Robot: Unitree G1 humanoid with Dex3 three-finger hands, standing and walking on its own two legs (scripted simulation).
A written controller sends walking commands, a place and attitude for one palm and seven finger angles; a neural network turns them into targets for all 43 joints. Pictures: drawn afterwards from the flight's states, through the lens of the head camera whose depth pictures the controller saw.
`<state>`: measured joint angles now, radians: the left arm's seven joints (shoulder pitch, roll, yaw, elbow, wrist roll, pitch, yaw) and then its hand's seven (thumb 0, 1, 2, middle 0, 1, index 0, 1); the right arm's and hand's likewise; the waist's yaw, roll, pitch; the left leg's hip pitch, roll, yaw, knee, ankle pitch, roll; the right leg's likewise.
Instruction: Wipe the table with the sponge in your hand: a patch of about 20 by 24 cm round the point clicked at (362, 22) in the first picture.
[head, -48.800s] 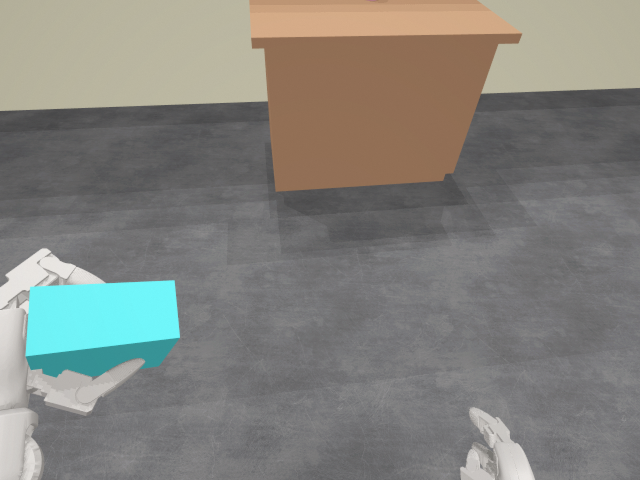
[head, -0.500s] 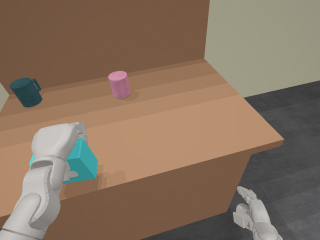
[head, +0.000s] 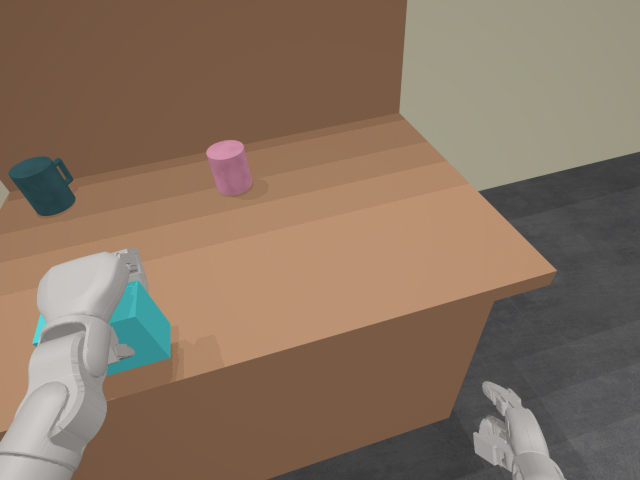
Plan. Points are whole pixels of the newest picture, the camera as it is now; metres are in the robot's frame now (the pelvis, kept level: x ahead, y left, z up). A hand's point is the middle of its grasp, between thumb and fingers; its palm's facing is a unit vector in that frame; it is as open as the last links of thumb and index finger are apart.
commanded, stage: lower the sponge onto the table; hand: left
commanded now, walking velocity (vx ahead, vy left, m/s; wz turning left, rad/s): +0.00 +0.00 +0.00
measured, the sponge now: (116, 339) +0.24 +0.32 +0.05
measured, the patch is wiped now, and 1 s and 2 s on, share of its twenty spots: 0.00 0.30 0.35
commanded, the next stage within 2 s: wipe forward along the first lane in 0.28 s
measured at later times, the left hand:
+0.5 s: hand (117, 317) +0.26 +0.32 +0.08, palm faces -0.01 -0.08 -1.00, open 9.8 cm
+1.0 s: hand (135, 282) +0.31 +0.33 +0.08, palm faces -0.03 -0.05 -1.00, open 9.8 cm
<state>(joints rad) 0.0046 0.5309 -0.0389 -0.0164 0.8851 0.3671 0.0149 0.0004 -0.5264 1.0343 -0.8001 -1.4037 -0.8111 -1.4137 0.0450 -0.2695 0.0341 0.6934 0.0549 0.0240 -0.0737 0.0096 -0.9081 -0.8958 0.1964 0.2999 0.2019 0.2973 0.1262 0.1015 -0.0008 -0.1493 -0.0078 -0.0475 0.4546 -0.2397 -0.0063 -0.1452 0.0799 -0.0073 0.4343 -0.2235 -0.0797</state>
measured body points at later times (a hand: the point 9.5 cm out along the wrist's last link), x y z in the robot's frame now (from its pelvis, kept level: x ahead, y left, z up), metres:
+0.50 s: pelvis +0.01 +0.02 +0.00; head +0.00 -0.03 +0.45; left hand +0.25 +0.32 +0.13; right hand +0.24 -0.20 -0.09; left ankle +0.01 +0.13 -0.74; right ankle +0.01 -0.07 -0.74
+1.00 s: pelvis +0.02 +0.02 +0.00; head +0.02 -0.01 +0.45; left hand +0.31 +0.33 +0.13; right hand +0.23 -0.20 -0.10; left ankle +0.01 +0.13 -0.74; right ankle +0.01 -0.07 -0.74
